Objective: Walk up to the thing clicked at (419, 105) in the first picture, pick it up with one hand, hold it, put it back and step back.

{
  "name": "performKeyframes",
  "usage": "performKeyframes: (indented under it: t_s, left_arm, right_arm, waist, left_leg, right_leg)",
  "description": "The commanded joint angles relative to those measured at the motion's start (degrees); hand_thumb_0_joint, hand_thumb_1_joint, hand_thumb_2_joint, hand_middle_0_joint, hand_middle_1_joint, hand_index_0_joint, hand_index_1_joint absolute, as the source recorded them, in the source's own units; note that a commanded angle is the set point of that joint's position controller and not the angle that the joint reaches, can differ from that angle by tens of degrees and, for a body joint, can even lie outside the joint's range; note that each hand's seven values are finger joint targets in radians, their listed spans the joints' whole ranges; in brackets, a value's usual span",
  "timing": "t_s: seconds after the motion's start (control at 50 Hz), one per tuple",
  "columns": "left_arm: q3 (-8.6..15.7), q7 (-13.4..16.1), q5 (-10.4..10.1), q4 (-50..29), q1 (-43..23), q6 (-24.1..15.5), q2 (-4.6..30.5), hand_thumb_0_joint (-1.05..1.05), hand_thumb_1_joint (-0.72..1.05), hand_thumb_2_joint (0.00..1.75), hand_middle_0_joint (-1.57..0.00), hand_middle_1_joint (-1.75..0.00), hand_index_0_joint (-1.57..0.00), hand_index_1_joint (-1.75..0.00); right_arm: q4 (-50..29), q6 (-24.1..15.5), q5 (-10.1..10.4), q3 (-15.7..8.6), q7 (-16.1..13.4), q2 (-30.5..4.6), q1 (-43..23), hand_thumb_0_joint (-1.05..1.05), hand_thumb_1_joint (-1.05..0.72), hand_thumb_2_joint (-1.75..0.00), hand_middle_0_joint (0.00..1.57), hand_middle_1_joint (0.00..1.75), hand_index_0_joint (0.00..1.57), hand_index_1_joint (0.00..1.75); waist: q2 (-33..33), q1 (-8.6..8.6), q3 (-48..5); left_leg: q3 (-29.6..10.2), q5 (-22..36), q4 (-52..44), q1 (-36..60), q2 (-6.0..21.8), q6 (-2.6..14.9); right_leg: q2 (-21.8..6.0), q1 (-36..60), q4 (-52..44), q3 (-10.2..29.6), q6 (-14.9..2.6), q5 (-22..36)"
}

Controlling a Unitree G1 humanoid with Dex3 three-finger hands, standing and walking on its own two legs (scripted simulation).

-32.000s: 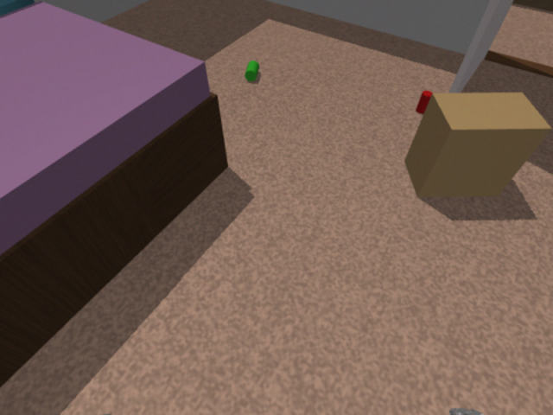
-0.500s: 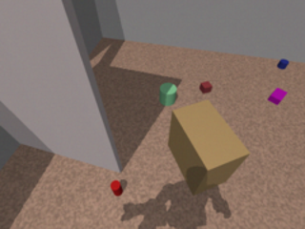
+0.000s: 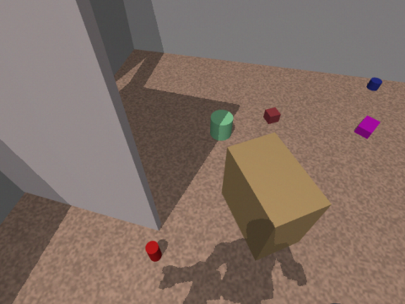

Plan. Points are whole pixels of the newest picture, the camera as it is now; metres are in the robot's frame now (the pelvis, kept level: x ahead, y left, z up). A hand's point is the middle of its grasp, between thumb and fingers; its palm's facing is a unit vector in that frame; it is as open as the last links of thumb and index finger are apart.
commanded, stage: stand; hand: left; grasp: from above
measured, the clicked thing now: (153, 251) +0.42 +0.23 -0.72
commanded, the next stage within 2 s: step back in 0.46 s
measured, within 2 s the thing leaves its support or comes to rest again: neither
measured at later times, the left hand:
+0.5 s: hand out of the picture +0.08 +0.25 -0.16, palm faces +0.00 -0.94 -0.33, open 7.4 cm
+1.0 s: hand out of the picture -0.02 +0.24 -0.17, palm faces -0.06 -0.90 -0.43, open 7.4 cm
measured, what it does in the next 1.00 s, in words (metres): walks backwards: right foot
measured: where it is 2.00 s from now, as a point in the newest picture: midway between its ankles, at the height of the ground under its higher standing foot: outside the picture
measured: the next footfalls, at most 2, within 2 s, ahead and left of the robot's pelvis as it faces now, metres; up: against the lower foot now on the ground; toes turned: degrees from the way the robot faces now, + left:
right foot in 0.94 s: -0.08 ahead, -0.14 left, +0.00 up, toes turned +0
left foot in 1.36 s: -0.19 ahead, +0.11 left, +0.00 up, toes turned +0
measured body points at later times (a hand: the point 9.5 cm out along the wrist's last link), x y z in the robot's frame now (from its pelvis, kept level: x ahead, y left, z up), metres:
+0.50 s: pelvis +0.00 +0.00 +0.00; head +0.02 +0.00 +0.45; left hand +0.08 +0.30 -0.13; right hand +0.08 -0.30 -0.14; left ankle +0.01 +0.13 -0.75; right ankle -0.02 -0.13 -0.75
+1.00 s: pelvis -0.11 -0.03 -0.04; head -0.06 -0.05 +0.41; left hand -0.02 +0.29 -0.14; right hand +0.01 -0.35 -0.17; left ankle +0.00 +0.12 -0.73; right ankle -0.12 -0.14 -0.75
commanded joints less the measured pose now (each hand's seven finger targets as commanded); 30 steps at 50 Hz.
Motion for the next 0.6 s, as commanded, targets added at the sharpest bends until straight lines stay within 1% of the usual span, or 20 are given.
performKeyframes:
  t_s: [0.0,0.02,0.08,0.1,0.12,0.14,0.18,0.22,0.24,0.28,0.3,0.34,0.36,0.42,0.44,0.46,0.48,0.5,0.52,0.58]
  left_arm:
    - [1.9,0.8,-0.3,-3.6,-2.2,-1.7,11.6,0.00,0.90,0.90,-0.20,-0.30,-0.20,-0.30]
    - [1.8,0.8,-0.4,-3.3,-1.6,-1.6,11.7,0.00,0.90,0.90,-0.20,-0.30,-0.20,-0.30]
    - [1.7,0.8,-0.3,-3.5,-2.1,-1.7,11.7,0.00,0.90,0.90,-0.20,-0.30,-0.20,-0.30]
    - [1.8,0.8,-0.4,-3.5,-2.0,-1.7,11.8,0.00,0.90,0.90,-0.20,-0.30,-0.20,-0.30]
    - [1.8,0.8,-0.3,-3.6,-2.3,-1.7,12.1,0.00,0.90,0.90,-0.20,-0.30,-0.20,-0.30]
    - [1.7,0.8,-0.3,-3.5,-2.0,-1.7,11.7,0.00,0.90,0.90,-0.20,-0.30,-0.20,-0.30]
    - [1.8,0.8,-0.4,-3.4,-2.3,-1.6,12.1,0.00,0.90,0.90,-0.20,-0.30,-0.20,-0.30]
    - [1.7,0.8,-0.4,-3.5,-2.0,-1.7,12.0,0.00,0.90,0.90,-0.20,-0.30,-0.20,-0.30]
    - [1.7,0.8,-0.4,-3.8,-2.2,-1.8,12.1,0.00,0.90,0.90,-0.20,-0.30,-0.20,-0.30]
    - [1.7,0.8,-0.4,-3.6,-1.7,-1.8,12.1,0.00,0.90,0.90,-0.20,-0.30,-0.20,-0.30]
    - [1.8,0.9,-0.4,-3.5,-2.0,-1.8,12.3,0.00,0.90,0.90,-0.20,-0.30,-0.20,-0.30]
    - [1.8,0.9,-0.5,-3.7,-2.2,-1.7,12.4,0.00,0.90,0.90,-0.20,-0.30,-0.20,-0.30]
    - [1.7,0.8,-0.5,-3.7,-2.1,-1.7,12.3,0.00,0.90,0.90,-0.20,-0.30,-0.20,-0.30]
    - [1.6,0.7,-0.4,-3.6,-1.8,-1.6,12.0,0.00,0.90,0.90,-0.20,-0.30,-0.20,-0.30]
    - [3.4,0.9,-1.7,-5.6,-2.2,-1.0,17.1,0.00,0.90,0.90,-0.20,-0.30,-0.20,-0.30]
    - [3.5,1.1,-1.9,-6.6,-1.5,-0.7,16.6,0.00,0.90,0.90,-0.20,-0.30,-0.20,-0.30]
    - [3.6,1.2,-2.0,-7.5,-1.2,-0.6,16.2,0.00,0.90,0.90,-0.20,-0.30,-0.20,-0.30]
    - [3.7,1.2,-2.0,-8.6,-0.9,-0.5,15.9,0.00,0.90,0.90,-0.20,-0.30,-0.20,-0.30]
    - [3.7,1.2,-1.8,-9.8,-1.6,-0.2,16.0,0.00,0.90,0.90,-0.20,-0.30,-0.20,-0.30]
    - [3.8,1.1,-1.4,-12.6,-2.4,0.5,16.7,0.00,0.90,0.90,-0.20,-0.30,-0.20,-0.30]
  right_arm:
    - [-3.1,-1.4,0.1,-2.3,-0.8,-11.8,-2.7,0.00,-0.90,-0.90,0.20,0.30,0.20,0.30]
    - [-3.0,-1.4,0.2,-2.2,-0.8,-11.5,-2.5,0.00,-0.90,-0.90,0.20,0.30,0.20,0.30]
    - [-3.1,-1.3,0.2,-2.2,-0.7,-11.7,-2.5,0.00,-0.90,-0.90,0.20,0.30,0.20,0.30]
    - [-3.1,-1.2,0.2,-2.3,-0.8,-11.9,-2.6,0.00,-0.90,-0.90,0.20,0.30,0.20,0.30]
    - [-3.0,-1.2,0.1,-2.2,-0.8,-11.7,-2.1,0.00,-0.90,-0.90,0.20,0.30,0.20,0.30]
    - [-2.9,-1.1,0.3,-2.2,-0.8,-11.8,-2.4,0.00,-0.90,-0.90,0.20,0.30,0.20,0.30]
    - [-2.8,-1.1,0.2,-2.2,-0.7,-11.9,-2.0,0.00,-0.90,-0.90,0.20,0.30,0.20,0.30]
    - [-3.0,-1.2,0.2,-2.3,-0.6,-11.9,-2.4,0.00,-0.90,-0.90,0.20,0.30,0.20,0.30]
    - [-3.2,-1.3,0.2,-2.3,-0.7,-12.2,-2.3,0.00,-0.90,-0.90,0.20,0.30,0.20,0.30]
    - [-3.1,-1.4,0.2,-2.2,-0.7,-12.0,-2.5,0.00,-0.90,-0.90,0.20,0.30,0.20,0.30]
    - [-3.1,-1.4,0.2,-2.2,-0.7,-11.9,-2.0,0.00,-0.90,-0.90,0.20,0.30,0.20,0.30]
    - [-3.2,-1.3,0.2,-2.1,-0.8,-11.7,-2.1,0.00,-0.90,-0.90,0.20,0.30,0.20,0.30]
    - [-3.3,-1.4,0.1,-2.1,-0.8,-12.1,-2.1,0.00,-0.90,-0.90,0.20,0.30,0.20,0.30]
    - [-3.2,-1.3,0.3,-2.1,-0.7,-12.1,-2.3,0.00,-0.90,-0.90,0.20,0.30,0.20,0.30]
    - [-5.3,-0.2,0.8,-3.6,-0.3,-15.7,-4.7,0.00,-0.90,-0.90,0.20,0.30,0.20,0.30]
    - [-6.2,0.2,1.4,-3.5,-0.3,-14.8,-3.5,0.00,-0.90,-0.90,0.20,0.30,0.20,0.30]
    - [-6.8,0.5,1.6,-3.7,-0.2,-14.2,-2.8,0.00,-0.90,-0.90,0.20,0.30,0.20,0.30]
    - [-7.7,0.8,1.7,-3.9,-0.1,-14.4,-2.5,0.00,-0.90,-0.90,0.20,0.30,0.20,0.30]
    - [-8.6,1.2,1.7,-4.3,-0.1,-14.6,-2.2,0.00,-0.90,-0.90,0.20,0.30,0.20,0.30]
    - [-10.8,2.0,1.5,-5.0,0.1,-14.9,-2.7,0.00,-0.90,-0.90,0.20,0.30,0.20,0.30]
  waist:
    - [0.1,-0.06,-4.3]
    - [-0.2,0.01,-4.0]
    - [-0.5,-0.14,-3.9]
    - [-0.2,-0.12,-4.1]
    - [-0.6,-0.48,-3.5]
    - [-0.2,-0.18,-3.1]
    - [-0.3,-0.46,-3.0]
    - [-0.2,-0.21,-4.4]
    - [0.1,-0.21,-5.4]
    - [0.4,-0.04,-5.0]
    - [-0.2,-0.37,-5.1]
    - [-0.7,-0.21,-4.2]
    - [-0.3,-0.20,-4.4]
    - [0.0,-0.10,-3.6]
    - [-0.9,-0.42,1.4]
    - [-1.1,-0.48,-0.6]
    - [-0.7,-0.67,-2.9]
    - [-0.8,-0.81,-5.7]
    - [-1.1,-1.19,-7.1]
    - [-1.6,-0.95,-8.6]
  left_leg:
    - [-4.3,10.5,-1.8,1.7,6.1,2.17]
    - [-4.4,8.9,-2.3,1.5,5.9,2.09]
    - [-4.4,9.9,-2.1,1.8,6.1,2.06]
    - [-4.3,8.3,-2.2,1.9,6.0,2.02]
    - [-4.2,8.8,-2.4,1.1,5.9,1.88]
    - [-4.4,7.7,-2.5,1.4,6.0,1.87]
    - [-4.4,6.0,-2.9,0.5,5.8,1.84]
    - [-4.5,10.0,-2.2,1.7,6.2,1.98]
    - [-4.1,10.8,-1.7,1.6,6.3,2.26]
    - [-4.1,11.8,-1.7,2.5,6.3,2.22]
    - [-4.3,11.7,-2.0,2.1,6.2,2.14]
    - [-4.3,11.3,-2.3,2.1,6.3,2.05]
    - [-4.3,12.1,-1.9,2.5,6.5,2.17]
    - [-4.5,10.9,-2.4,2.1,6.3,1.94]
    - [-4.9,20.0,3.4,-1.5,5.6,3.19]
    - [-4.0,22.9,5.2,-1.3,5.9,3.58]
    - [-3.8,23.9,7.0,-0.8,5.7,3.89]
    - [-3.5,24.0,8.8,0.0,5.5,4.37]
    - [-3.2,22.1,10.4,-1.0,4.9,4.89]
    - [-2.5,16.5,14.9,-2.2,3.3,5.28]
  right_leg:
    - [-5.9,-0.6,-3.0,4.0,-2.01,10.5]
    - [-5.8,-1.1,-3.5,4.0,-1.88,8.7]
    - [-5.8,-1.2,-3.5,3.9,-1.92,9.4]
    - [-5.8,-1.5,-3.7,4.1,-1.86,8.3]
    - [-5.9,-1.0,-3.5,4.0,-1.95,8.9]
    - [-5.8,-1.7,-3.7,4.1,-1.88,8.0]
    - [-5.8,-1.3,-3.9,4.3,-2.00,6.7]
    - [-6.0,-0.5,-3.4,4.2,-2.10,9.7]
    - [-6.2,0.5,-3.2,4.1,-2.18,11.4]
    - [-6.2,-0.1,-2.9,4.1,-2.10,12.4]
    - [-6.0,0.1,-2.9,3.8,-2.00,11.9]
    - [-5.9,-0.8,-2.9,3.8,-1.97,11.1]
    - [-6.1,-0.5,-3.0,4.0,-2.03,11.7]
    - [-5.9,-1.2,-3.3,3.8,-1.82,10.4]
    - [-4.8,-5.8,2.1,4.5,-2.34,21.4]
    - [-4.8,-5.1,4.0,3.6,-2.85,23.7]
    - [-5.0,-4.5,5.4,3.6,-3.63,24.8]
    - [-5.1,-4.2,6.6,3.7,-4.32,25.2]
    - [-5.2,-4.2,8.0,4.2,-5.10,24.3]
    - [-7.1,-7.2,9.8,6.6,-7.77,21.2]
